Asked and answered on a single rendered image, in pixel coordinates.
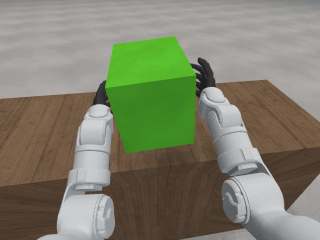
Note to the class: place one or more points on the robot left upper arm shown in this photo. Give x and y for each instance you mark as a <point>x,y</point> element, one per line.
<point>85,217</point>

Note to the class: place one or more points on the robot right upper arm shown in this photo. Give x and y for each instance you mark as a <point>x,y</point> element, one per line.
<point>255,201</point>

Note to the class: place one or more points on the right robot hand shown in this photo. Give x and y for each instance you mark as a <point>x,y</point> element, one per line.
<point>206,77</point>

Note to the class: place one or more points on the robot right forearm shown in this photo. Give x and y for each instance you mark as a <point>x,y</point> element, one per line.
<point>236,155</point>

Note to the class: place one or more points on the carton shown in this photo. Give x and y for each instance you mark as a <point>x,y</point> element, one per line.
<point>151,88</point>

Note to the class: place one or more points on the robot left forearm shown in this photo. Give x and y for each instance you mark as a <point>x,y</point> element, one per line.
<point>92,152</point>

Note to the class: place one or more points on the left robot hand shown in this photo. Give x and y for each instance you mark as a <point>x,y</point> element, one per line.
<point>101,97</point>

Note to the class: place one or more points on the pedestal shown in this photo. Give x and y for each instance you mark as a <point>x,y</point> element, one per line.
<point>170,193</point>

